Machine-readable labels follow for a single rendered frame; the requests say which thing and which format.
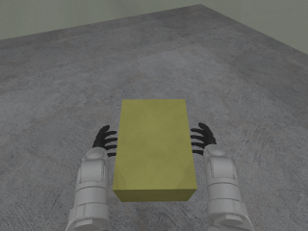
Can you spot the left robot forearm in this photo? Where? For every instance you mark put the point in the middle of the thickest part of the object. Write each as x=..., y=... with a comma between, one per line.
x=90, y=209

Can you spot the carton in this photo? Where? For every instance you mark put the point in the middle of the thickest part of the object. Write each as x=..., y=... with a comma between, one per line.
x=154, y=155

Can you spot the right robot forearm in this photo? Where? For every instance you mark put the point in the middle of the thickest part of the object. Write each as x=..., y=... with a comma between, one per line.
x=225, y=204

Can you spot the left robot hand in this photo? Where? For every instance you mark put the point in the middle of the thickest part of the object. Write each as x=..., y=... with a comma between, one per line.
x=100, y=140

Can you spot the right robot hand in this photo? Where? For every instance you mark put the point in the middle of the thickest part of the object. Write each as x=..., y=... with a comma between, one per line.
x=208, y=137

